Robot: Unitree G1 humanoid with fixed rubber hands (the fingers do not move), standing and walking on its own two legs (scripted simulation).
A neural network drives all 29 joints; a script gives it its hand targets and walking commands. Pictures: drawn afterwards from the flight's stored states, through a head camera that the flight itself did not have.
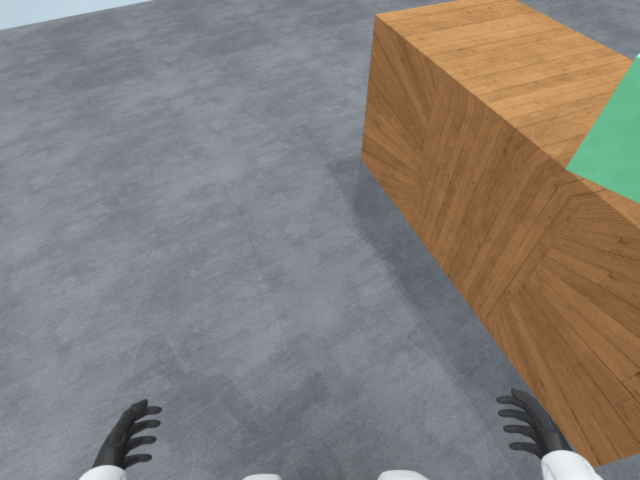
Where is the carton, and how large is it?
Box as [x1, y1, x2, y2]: [565, 53, 639, 203]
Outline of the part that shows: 639,53 632,62 565,168 639,203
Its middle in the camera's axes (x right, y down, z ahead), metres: +0.70 -0.24 +0.76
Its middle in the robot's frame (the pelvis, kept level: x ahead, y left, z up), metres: +0.71 -0.69 +0.03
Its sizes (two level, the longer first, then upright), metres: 0.210 0.200 0.250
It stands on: a pedestal, 0.66 m high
